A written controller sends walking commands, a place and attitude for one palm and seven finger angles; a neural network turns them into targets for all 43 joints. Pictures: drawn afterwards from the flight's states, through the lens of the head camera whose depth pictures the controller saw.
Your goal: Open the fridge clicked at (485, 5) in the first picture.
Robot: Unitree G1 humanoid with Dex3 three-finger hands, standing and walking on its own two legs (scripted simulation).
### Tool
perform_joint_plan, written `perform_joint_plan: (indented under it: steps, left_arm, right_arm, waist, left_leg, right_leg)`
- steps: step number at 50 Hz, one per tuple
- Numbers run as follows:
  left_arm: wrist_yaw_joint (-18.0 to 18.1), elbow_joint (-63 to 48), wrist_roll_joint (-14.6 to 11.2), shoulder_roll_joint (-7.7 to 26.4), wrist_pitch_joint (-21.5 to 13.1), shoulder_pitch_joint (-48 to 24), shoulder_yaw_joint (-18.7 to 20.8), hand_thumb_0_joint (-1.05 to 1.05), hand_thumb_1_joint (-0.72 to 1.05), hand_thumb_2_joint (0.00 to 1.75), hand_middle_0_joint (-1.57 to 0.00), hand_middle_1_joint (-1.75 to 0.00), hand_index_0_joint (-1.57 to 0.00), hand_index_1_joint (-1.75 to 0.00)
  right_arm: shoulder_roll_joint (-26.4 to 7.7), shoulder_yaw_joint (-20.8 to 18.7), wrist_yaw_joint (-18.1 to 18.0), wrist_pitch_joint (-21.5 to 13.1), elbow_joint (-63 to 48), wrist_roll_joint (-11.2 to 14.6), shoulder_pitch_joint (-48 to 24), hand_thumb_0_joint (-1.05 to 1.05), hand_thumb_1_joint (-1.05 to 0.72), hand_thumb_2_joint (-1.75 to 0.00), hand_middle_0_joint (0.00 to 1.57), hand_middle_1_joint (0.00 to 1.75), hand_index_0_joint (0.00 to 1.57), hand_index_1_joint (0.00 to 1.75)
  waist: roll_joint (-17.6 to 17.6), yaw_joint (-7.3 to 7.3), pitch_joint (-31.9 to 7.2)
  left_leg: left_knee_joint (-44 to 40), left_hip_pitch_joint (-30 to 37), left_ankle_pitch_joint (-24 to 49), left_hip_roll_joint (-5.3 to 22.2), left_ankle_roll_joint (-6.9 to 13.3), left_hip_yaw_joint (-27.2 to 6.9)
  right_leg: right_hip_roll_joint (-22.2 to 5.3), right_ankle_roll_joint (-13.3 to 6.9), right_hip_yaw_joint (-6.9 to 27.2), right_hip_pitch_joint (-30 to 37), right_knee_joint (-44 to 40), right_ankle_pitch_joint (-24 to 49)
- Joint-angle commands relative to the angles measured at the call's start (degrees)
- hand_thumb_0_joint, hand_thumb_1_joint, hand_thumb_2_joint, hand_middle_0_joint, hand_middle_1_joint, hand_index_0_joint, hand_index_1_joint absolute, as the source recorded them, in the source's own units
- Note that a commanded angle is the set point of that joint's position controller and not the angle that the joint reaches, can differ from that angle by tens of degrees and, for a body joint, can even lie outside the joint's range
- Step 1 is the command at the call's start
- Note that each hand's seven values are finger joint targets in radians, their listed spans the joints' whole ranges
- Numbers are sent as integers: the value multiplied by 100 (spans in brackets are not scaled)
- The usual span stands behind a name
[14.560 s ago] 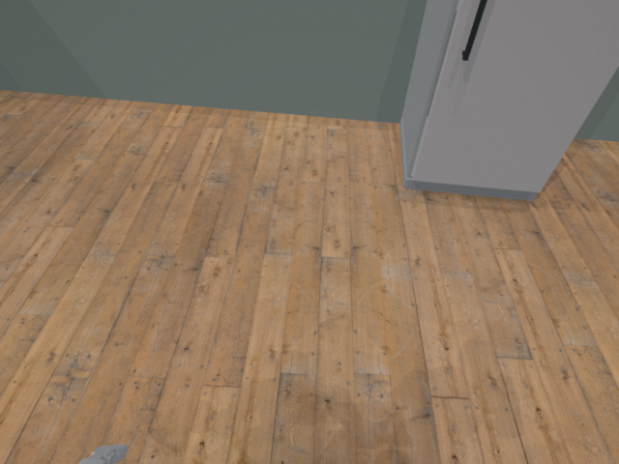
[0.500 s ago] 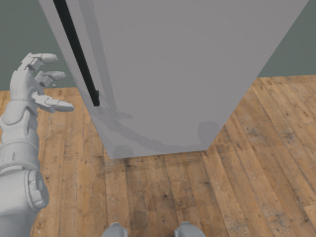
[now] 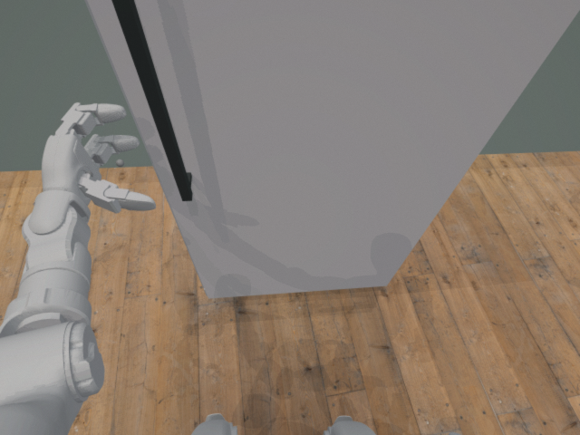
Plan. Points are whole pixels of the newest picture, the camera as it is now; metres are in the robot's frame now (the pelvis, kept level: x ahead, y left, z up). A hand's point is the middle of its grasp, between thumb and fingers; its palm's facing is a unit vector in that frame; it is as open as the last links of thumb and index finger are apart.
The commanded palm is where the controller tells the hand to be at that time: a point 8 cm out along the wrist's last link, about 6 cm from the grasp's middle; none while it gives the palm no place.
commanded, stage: move the hooked fingers beside the handle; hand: left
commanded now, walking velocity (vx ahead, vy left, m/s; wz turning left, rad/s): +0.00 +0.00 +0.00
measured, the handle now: (151, 71) +0.52 +0.17 +0.20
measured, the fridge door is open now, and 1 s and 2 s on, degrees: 0 0 0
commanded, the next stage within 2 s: feel for the door with the fingertips in 0.10 s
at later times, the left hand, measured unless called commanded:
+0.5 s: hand (130, 168) +0.45 +0.21 +0.10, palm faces +0.03 -1.00 +0.04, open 14.0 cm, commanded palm +0.42 +0.25 +0.10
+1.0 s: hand (138, 153) +0.47 +0.20 +0.10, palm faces +0.05 -1.00 +0.00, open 13.8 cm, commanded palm +0.45 +0.25 +0.10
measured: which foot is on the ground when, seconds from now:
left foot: down 0.00-1.00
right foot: down 0.00-1.00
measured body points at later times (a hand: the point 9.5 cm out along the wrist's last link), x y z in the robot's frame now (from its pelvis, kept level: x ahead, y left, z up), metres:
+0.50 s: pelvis +0.00 +0.00 +0.00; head +0.07 +0.01 +0.44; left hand +0.44 +0.26 +0.10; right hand +0.05 -0.27 -0.11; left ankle +0.02 +0.14 -0.69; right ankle +0.00 -0.14 -0.69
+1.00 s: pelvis -0.01 +0.00 +0.00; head +0.08 +0.01 +0.44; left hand +0.46 +0.25 +0.11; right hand +0.02 -0.27 -0.12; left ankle +0.02 +0.14 -0.69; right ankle +0.00 -0.14 -0.69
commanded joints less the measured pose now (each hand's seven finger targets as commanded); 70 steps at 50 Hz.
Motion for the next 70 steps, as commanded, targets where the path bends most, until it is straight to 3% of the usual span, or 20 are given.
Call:
perform_joint_plan:
  steps: [1,5,9,12,16,19,24,28,32,35,38,42,45,48,53,57,60,63,67,70]
  left_arm:
    - [-57,-1026,-34,1563,-145,-2106,105,0,-50,30,-30,-120,-30,-120]
    - [-97,-1339,-202,1421,-314,-2272,76,0,-50,30,-30,-120,-30,-120]
    - [-146,-1272,-224,1781,-424,-2410,326,0,-50,30,-30,-120,-30,-120]
    - [-201,-1232,-178,1773,-404,-2347,279,0,-50,30,-30,-120,-30,-120]
    - [-230,-1304,-201,1166,-330,-2499,-246,0,-50,30,-30,-120,-30,-120]
    - [-175,-1200,-312,1288,-277,-2444,-41,0,-50,30,-30,-120,-30,-120]
    - [80,-1677,-192,1041,-342,-2233,-162,0,-50,30,-30,-120,-30,-120]
    - [350,-1709,-121,756,-335,-2252,-355,0,-50,30,-30,-120,-30,-120]
    - [559,-1416,-21,1228,-290,-2557,1,0,-50,30,-30,-120,-30,-120]
    - [614,-1236,116,1082,-358,-2866,-188,0,-50,30,-30,-120,-30,-120]
    - [597,-1099,178,1280,-480,-3131,-113,0,-50,30,-30,-120,-30,-120]
    - [432,-629,109,1277,-440,-3192,-119,0,-50,30,-30,-120,-30,-120]
    - [313,-585,103,1236,-374,-3133,-176,0,-50,30,-30,-120,-30,-120]
    - [283,-650,85,1211,-372,-3237,-176,0,-50,30,-30,-120,-30,-120]
    - [358,-652,106,1151,-343,-3595,-274,0,-50,30,-30,-120,-30,-120]
    - [384,-699,118,1015,-351,-3400,-316,0,-50,30,-30,-120,-30,-120]
    - [372,-907,90,1083,-405,-3010,-203,0,-50,30,-30,-120,-30,-120]
    - [380,-1100,55,928,-447,-2991,-323,0,-50,30,-30,-120,-30,-120]
    - [509,-1273,3,1295,-491,-2676,60,0,-50,30,-30,-120,-30,-120]
    - [604,-1407,37,1063,-522,-2537,-71,0,-50,30,-30,-120,-30,-120]
  right_arm:
    - [-982,-384,-82,-72,-516,22,523,0,-90,-90,20,30,20,30]
    - [-964,-391,-84,-85,-533,14,500,0,-90,-90,20,30,20,30]
    - [-986,-386,-124,-85,-435,21,530,0,-90,-90,20,30,20,30]
    - [-966,-373,-135,-79,-436,19,504,0,-90,-90,20,30,20,30]
    - [-938,-385,-110,-112,-404,22,468,0,-90,-90,20,30,20,30]
    - [-976,-402,-117,-125,-375,22,500,0,-90,-90,20,30,20,30]
    - [-899,-410,-27,-150,-461,-3,471,0,-90,-90,20,30,20,30]
    - [-878,-411,22,-153,-474,-1,427,0,-90,-90,20,30,20,30]
    - [-947,-393,-28,-123,-406,-13,474,0,-90,-90,20,30,20,30]
    - [-891,-354,-36,-142,-395,-25,426,0,-90,-90,20,30,20,30]
    - [-923,-358,-52,-167,-328,-33,485,0,-90,-90,20,30,20,30]
    - [-962,-351,-67,-185,-243,-48,610,0,-90,-90,20,30,20,30]
    - [-970,-366,-56,-169,-260,-45,638,0,-90,-90,20,30,20,30]
    - [-981,-394,-34,-150,-240,-57,753,0,-90,-90,20,30,20,30]
    - [-1001,-418,-30,-115,-167,-56,830,0,-90,-90,20,30,20,30]
    - [-987,-434,7,-106,-171,-86,904,0,-90,-90,20,30,20,30]
    - [-977,-454,45,-85,-231,-81,829,0,-90,-90,20,30,20,30]
    - [-955,-444,69,-79,-277,-74,776,0,-90,-90,20,30,20,30]
    - [-961,-434,41,-57,-357,-58,699,0,-90,-90,20,30,20,30]
    - [-893,-417,62,-76,-424,-54,598,0,-90,-90,20,30,20,30]
  waist:
    - [304,27,-1895]
    - [251,14,-2123]
    - [135,-6,-2192]
    - [343,23,-2074]
    - [651,-93,-1974]
    - [208,-55,-2074]
    - [656,99,-2341]
    - [441,6,-2018]
    - [67,-25,-1780]
    - [283,-84,-1716]
    - [344,-136,-1966]
    - [135,-206,-2072]
    - [408,-163,-2238]
    - [321,-206,-2308]
    - [351,-347,-2121]
    - [424,-302,-2237]
    - [599,-105,-2427]
    - [587,-127,-2355]
    - [301,5,-2276]
    - [302,35,-2159]
  left_leg:
    - [-577,1425,1452,-456,309,-37]
    - [-533,1562,1488,-471,317,-39]
    - [-501,1458,1435,-478,341,-43]
    - [-512,1390,1361,-498,345,-29]
    - [-535,1672,1258,-472,309,-85]
    - [-538,1514,1245,-474,323,-102]
    - [-536,1829,1662,-478,274,-110]
    - [-584,1721,1491,-455,262,-129]
    - [-645,1398,1123,-462,290,-128]
    - [-651,1399,956,-479,283,-133]
    - [-586,1486,931,-471,283,-165]
    - [-507,1363,969,-470,297,-179]
    - [-483,1431,1150,-473,281,-134]
    - [-416,1499,1373,-447,290,-167]
    - [-432,1455,1150,-446,309,-200]
    - [-410,1600,1285,-452,310,-206]
    - [-436,1709,1415,-447,267,-172]
    - [-458,1725,1439,-451,275,-167]
    - [-508,1514,1366,-468,299,-106]
    - [-566,1493,1345,-482,288,-81]
  right_leg:
    - [393,-159,-18,730,-619,1916]
    - [410,-156,13,837,-620,1979]
    - [406,-131,67,988,-624,2038]
    - [391,-154,77,963,-635,1954]
    - [407,-173,3,518,-681,1663]
    - [402,-149,0,745,-679,1727]
    - [408,-192,-61,715,-545,1940]
    - [425,-182,-92,619,-585,1787]
    - [395,-159,-40,716,-662,1522]
    - [372,-157,-15,540,-678,1336]
    - [372,-159,26,478,-659,1271]
    - [386,-154,18,518,-619,1345]
    - [370,-159,13,493,-578,1519]
    - [395,-153,-20,400,-523,1676]
    - [404,-137,-16,202,-596,1423]
    - [422,-161,-50,177,-575,1452]
    - [422,-191,-63,344,-546,1571]
    - [438,-189,-76,381,-556,1631]
    - [445,-178,-37,718,-579,1734]
    - [430,-167,-42,776,-590,1767]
